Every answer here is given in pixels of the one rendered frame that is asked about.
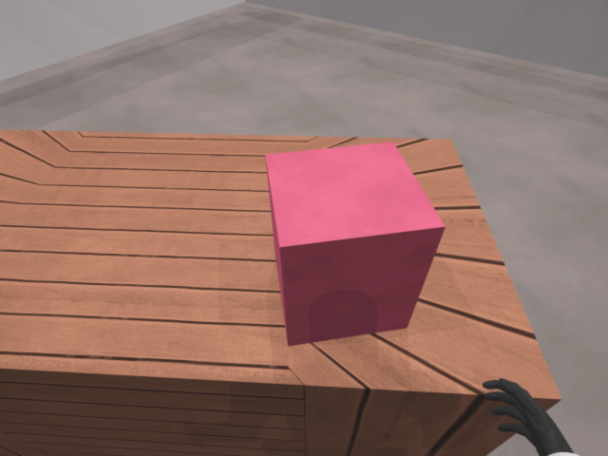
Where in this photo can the carton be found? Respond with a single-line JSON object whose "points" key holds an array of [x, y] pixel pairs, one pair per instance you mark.
{"points": [[354, 235]]}

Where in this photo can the robot right hand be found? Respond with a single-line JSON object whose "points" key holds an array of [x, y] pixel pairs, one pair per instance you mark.
{"points": [[537, 426]]}

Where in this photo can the pedestal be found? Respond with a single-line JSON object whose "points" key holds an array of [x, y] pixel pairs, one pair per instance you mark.
{"points": [[141, 314]]}

